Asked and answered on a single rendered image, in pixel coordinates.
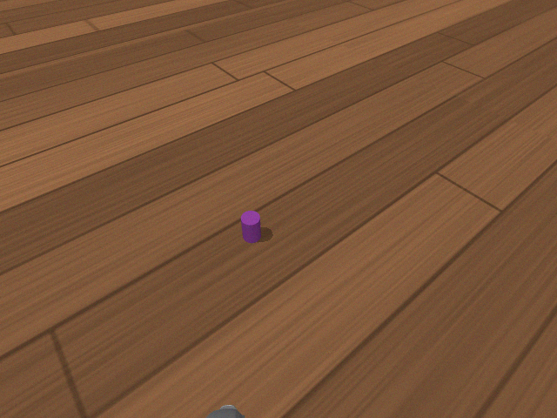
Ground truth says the can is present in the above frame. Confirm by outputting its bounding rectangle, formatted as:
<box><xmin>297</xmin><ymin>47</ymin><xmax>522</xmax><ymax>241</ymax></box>
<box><xmin>241</xmin><ymin>211</ymin><xmax>261</xmax><ymax>243</ymax></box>

